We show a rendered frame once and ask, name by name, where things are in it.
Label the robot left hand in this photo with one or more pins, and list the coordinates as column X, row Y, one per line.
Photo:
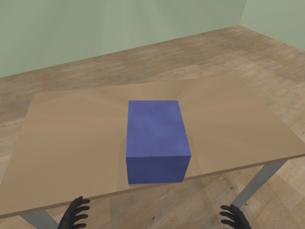
column 69, row 218

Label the table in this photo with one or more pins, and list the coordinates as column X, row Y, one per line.
column 73, row 143

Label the robot right hand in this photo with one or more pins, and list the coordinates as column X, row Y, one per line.
column 240, row 221

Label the carton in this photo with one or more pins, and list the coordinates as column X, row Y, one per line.
column 157, row 149

